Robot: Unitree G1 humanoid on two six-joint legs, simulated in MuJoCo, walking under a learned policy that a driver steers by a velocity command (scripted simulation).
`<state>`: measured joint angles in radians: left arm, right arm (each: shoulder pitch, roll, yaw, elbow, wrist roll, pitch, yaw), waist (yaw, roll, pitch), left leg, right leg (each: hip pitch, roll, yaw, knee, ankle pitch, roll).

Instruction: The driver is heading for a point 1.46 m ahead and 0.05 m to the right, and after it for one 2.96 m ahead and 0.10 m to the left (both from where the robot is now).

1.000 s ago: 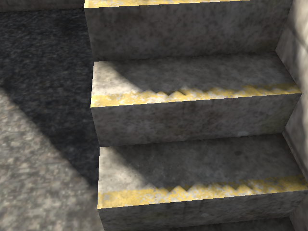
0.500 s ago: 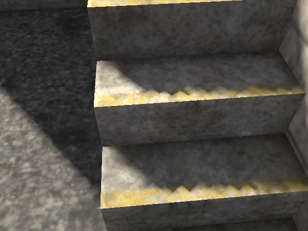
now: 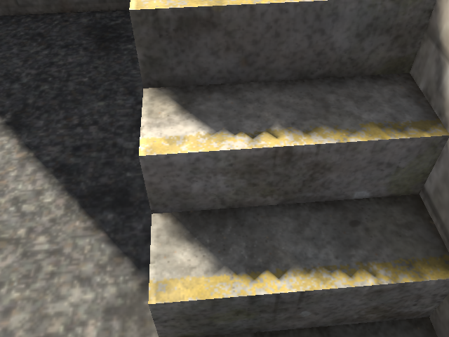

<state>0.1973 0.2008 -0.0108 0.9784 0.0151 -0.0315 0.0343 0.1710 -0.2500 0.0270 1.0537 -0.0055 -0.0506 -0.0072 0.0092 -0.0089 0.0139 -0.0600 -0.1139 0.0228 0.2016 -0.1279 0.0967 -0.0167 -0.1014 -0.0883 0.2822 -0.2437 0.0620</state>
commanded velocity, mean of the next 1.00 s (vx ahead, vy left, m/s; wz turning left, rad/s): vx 0.27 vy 0.05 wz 0.00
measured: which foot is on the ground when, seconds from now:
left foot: down 0.00-1.00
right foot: down 0.00-1.00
